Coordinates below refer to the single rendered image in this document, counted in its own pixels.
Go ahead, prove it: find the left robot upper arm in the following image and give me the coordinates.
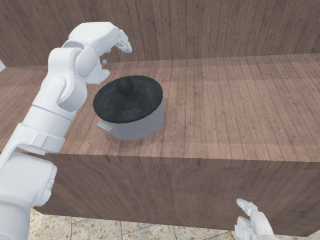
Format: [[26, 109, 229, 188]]
[[0, 151, 57, 240]]

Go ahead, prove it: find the pot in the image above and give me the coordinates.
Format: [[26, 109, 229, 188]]
[[96, 82, 164, 141]]

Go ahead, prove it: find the robot left hand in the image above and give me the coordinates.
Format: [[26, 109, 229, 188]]
[[68, 22, 132, 84]]

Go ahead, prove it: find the table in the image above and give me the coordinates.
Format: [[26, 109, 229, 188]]
[[0, 0, 320, 237]]

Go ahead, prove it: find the lid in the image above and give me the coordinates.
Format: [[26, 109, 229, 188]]
[[93, 75, 163, 124]]

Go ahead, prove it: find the knob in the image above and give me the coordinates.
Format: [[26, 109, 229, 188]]
[[116, 77, 134, 96]]

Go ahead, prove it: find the robot right hand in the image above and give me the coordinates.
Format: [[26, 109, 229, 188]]
[[234, 198, 274, 240]]

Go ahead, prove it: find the left robot forearm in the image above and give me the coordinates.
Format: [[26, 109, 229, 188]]
[[0, 38, 98, 173]]

